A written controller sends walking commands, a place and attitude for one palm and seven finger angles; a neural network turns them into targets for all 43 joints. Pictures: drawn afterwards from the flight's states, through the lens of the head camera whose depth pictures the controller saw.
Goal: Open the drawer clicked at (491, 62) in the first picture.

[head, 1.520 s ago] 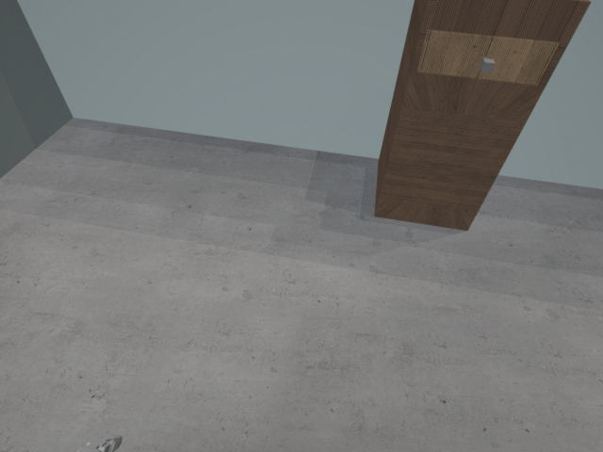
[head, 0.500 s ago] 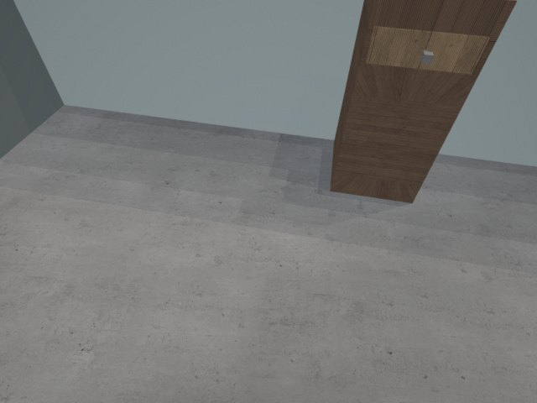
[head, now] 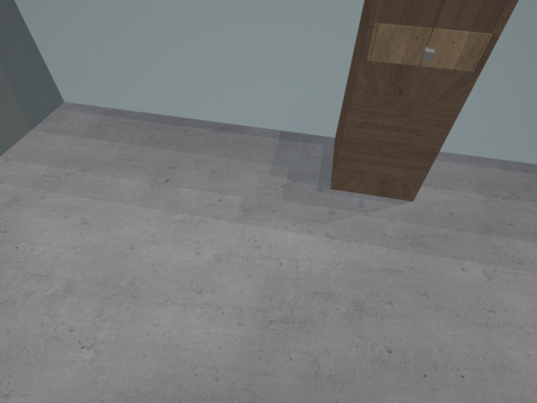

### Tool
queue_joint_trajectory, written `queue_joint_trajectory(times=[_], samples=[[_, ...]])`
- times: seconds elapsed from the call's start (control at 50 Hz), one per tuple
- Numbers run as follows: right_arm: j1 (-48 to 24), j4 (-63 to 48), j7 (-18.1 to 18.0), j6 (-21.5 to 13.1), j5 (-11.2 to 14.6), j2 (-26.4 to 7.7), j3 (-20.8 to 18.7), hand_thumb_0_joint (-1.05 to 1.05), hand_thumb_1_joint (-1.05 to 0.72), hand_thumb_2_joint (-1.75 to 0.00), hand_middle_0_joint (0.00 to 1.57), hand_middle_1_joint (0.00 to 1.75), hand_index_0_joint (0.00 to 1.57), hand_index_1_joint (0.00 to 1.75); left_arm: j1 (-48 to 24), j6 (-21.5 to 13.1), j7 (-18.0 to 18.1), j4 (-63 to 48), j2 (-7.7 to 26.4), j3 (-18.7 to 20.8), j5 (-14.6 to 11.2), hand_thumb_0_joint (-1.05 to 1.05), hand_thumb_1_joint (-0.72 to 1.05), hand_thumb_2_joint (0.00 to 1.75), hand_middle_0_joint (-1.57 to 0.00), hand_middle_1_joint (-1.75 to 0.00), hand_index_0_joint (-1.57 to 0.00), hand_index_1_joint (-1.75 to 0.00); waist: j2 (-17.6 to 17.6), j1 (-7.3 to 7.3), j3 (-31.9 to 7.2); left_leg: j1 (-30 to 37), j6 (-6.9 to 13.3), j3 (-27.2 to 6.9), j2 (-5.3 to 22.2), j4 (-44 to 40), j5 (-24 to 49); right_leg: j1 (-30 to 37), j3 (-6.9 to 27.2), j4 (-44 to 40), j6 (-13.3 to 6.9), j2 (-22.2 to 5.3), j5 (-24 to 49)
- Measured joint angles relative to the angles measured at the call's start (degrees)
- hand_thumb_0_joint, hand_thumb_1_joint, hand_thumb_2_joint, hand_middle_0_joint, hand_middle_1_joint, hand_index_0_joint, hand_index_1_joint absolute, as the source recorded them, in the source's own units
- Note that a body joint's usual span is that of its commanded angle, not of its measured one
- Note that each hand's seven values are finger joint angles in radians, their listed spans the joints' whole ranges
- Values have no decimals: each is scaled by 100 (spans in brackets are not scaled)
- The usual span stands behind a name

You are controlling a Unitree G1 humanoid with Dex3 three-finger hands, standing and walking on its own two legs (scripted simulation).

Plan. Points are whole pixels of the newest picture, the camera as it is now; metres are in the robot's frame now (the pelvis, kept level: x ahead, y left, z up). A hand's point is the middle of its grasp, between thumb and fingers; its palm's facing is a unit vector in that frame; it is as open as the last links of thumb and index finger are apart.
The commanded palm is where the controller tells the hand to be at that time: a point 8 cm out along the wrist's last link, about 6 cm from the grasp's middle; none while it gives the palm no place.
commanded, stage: walk to a spot facing it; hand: left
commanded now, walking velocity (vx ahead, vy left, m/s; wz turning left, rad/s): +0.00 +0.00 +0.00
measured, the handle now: (427, 52) +1.24 -0.49 +0.00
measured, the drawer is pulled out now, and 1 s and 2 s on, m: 0.00 0.00 0.00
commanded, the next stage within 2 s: none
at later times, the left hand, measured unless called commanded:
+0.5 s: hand out of the picture +0.06 +0.17 -0.18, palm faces -0.17 -0.95 -0.28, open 7.4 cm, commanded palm none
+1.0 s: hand out of the picture +0.12 +0.20 -0.18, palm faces -0.38 -0.90 -0.21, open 7.4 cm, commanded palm none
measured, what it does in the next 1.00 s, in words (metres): steps on the spot, turning right: left foot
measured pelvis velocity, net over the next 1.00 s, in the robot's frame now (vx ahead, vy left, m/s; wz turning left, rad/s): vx -0.02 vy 0.03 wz -0.49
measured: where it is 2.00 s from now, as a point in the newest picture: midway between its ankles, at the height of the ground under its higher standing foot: outside the picture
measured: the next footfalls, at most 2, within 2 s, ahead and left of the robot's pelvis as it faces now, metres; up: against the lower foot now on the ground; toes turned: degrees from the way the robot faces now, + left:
left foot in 0.96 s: +0.04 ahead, +0.12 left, +0.00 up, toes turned -28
right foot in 1.52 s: +0.09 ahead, -0.25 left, +0.00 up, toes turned -56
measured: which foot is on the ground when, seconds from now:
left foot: down 0.00-0.44, up 0.46-0.94, down 0.96-1.00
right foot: down 0.00-0.96, up 0.98-1.00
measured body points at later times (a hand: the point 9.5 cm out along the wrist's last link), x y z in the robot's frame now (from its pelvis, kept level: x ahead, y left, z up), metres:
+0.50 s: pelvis -0.02 -0.03 -0.03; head +0.00 -0.06 +0.42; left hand +0.07 +0.22 -0.16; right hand +0.00 -0.29 -0.19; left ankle -0.01 +0.12 -0.71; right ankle -0.02 -0.11 -0.75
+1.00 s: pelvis -0.02 +0.03 -0.01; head +0.00 +0.05 +0.44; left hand +0.14 +0.25 -0.17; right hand -0.04 -0.25 -0.12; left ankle +0.01 +0.13 -0.75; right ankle -0.03 -0.11 -0.73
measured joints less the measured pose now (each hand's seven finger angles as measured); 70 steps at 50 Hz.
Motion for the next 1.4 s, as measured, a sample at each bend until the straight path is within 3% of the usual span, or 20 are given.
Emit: queue_joint_trajectory(times=[0.14, 0.3, 0.38, 0.42, 0.44, 0.5, 0.54, 0.6, 0.7, 0.82, 0.92, 0.96, 0.98, 1.02, 1.08, 1.16, 1.28, 1.4], samples=[[-21, -91, -62, 43, -13, 56, -32, 1, -91, -90, 20, 30, 21, 30, 54, 92, 41, -94, -41, 50, -3, 1, 90, 89, -20, -30, -20, -30, 5, 57, 26, -96, -24, 122, 63, 163, -89, -146, 120, 150, -11, 65, -28], [104, -551, -119, 175, -26, 485, -121, 1, -91, -90, 20, 30, 20, 30, 308, 354, -15, -462, -319, 139, 22, 1, 91, 89, -20, -30, -20, -30, -114, 62, 191, -486, -36, 571, 190, 885, -472, -854, 521, 1142, -23, 214, -332], [187, -660, -107, 201, -41, 646, -178, 1, -91, -90, 20, 30, 21, 30, 412, 428, -66, -644, -480, 216, 25, 1, 91, 89, -20, -30, -20, -30, -120, 124, 345, -521, -77, 883, 324, 1226, -671, -1271, 149, 2342, 50, 113, -1230], [244, -701, -103, 229, -55, 654, -216, 1, -91, -90, 21, 30, 21, 30, 496, 415, -99, -736, -582, 244, 34, 1, 91, 89, -20, -30, -20, -30, 1, 142, 361, -588, -159, 978, 476, 1500, -822, -1179, -57, 2257, 54, 49, -1179], [286, -734, -96, 254, -51, 646, -233, 1, -90, -90, 21, 30, 21, 30, 566, 369, -114, -804, -607, 253, 47, 1, 91, 89, -20, -30, -20, -30, 50, 149, 327, -717, -203, 1003, 559, 1771, -951, -1068, -94, 1922, 24, 25, -813], [264, -759, -109, 389, -22, 605, -307, 1, -91, -90, 20, 30, 21, 30, 600, 254, -35, -866, -743, 254, 62, 0, 91, 89, -20, -30, -20, -30, 238, 106, 389, -1414, -251, 415, 464, 3358, -1656, -1173, -166, 2027, -313, 205, -818], [243, -762, -100, 417, -18, 605, -328, 1, -91, -90, 20, 30, 20, 30, 639, 250, 2, -904, -805, 263, 53, 0, 91, 89, -20, -30, -20, -30, 227, 129, 398, -1744, -254, 243, 347, 4018, -1538, -1100, -106, 1739, -419, 264, -707], [169, -825, -82, 391, -33, 610, -341, 1, -91, -90, 20, 29, 20, 30, 703, 233, 19, -928, -837, 270, 33, 0, 90, 89, -20, -30, -20, -30, 121, 161, 381, -2010, -310, 152, 274, 4313, -1141, -1002, 98, 1178, -434, 325, -316], [88, -948, -114, 352, -39, 560, -375, 1, -91, -90, 20, 29, 20, 30, 765, 213, 10, -931, -834, 297, 23, 1, 90, 89, -20, -30, -20, -30, 41, 155, 250, -2027, -396, -18, 251, 4065, -870, -964, 415, 625, -409, 434, 87], [-18, -1023, -164, 351, -18, 520, -382, 1, -91, -90, 20, 29, 20, 30, 716, 231, 13, -980, -752, 365, 57, 1, 90, 89, -20, -30, -20, -30, -2, 225, 126, -1673, -404, -115, 194, 3268, -1084, -1039, 760, 473, -310, 578, 278], [1, -1138, -156, 241, 18, 590, -324, 1, -91, -90, 20, 29, 20, 30, 672, 289, -3, -1005, -609, 425, 84, 1, 90, 89, -20, -30, -20, -30, -123, 298, -8, -1079, -263, -95, 38, 1910, -1278, -1146, 1103, 474, -129, 683, 373], [141, -1209, -148, 113, 15, 619, -281, 1, -91, -90, 20, 29, 20, 30, 704, 341, -28, -1007, -538, 456, 69, 1, 90, 89, -20, -30, -20, -30, -152, 239, -136, -654, -120, -51, 25, 954, -1041, -1306, 1174, 794, -53, 756, 78], [213, -1208, -155, 58, -10, 667, -264, 1, -91, -90, 20, 29, 20, 30, 689, 378, -45, -973, -493, 492, 54, 1, 90, 89, -20, -30, -20, -30, -212, 196, -155, -608, -17, 10, 4, 895, -781, -1442, 1133, 1210, -26, 749, -498], [441, -1213, -140, 29, -33, 729, -201, 1, -91, -90, 20, 29, 20, 30, 690, 433, -102, -920, -431, 558, 75, 1, 91, 89, -20, -30, -20, -30, -233, 133, -213, -442, 129, 151, 72, 843, -642, -1794, 726, 2238, 74, 666, -1049], [842, -1128, -139, -2, -71, 791, -150, 1, -91, -90, 20, 30, 20, 30, 688, 403, -231, -948, -323, 649, 142, 1, 91, 89, -20, -30, -20, -30, -212, 76, -292, -72, 181, 330, 227, 450, -546, -2308, 288, 3650, 195, 441, -757], [1281, -940, -174, -84, -64, 854, -128, 1, -91, -90, 20, 30, 21, 30, 663, 360, -291, -996, -235, 703, 163, 1, 91, 89, -20, -30, -20, -30, -259, 72, -298, 280, 180, 662, 309, 117, -528, -2762, 201, 4692, 280, 99, -82], [1824, -670, -208, -239, -51, 995, -119, 1, -91, -90, 20, 29, 20, 30, 550, 421, -307, -882, -347, 649, 160, 1, 91, 89, -19, -30, -19, -30, -303, -41, -169, 669, 143, 1200, 339, -62, -752, -2952, 73, 4641, 348, -305, 255], [2261, -368, -201, -302, -122, 1135, -112, 1, -91, -90, 20, 29, 20, 30, 91, 424, -360, -813, -619, 482, 138, 1, 91, 89, -19, -30, -19, -30, -234, -302, 148, 1078, -40, 1641, 465, -109, -1097, -2734, -446, 3313, 214, -447, -29]])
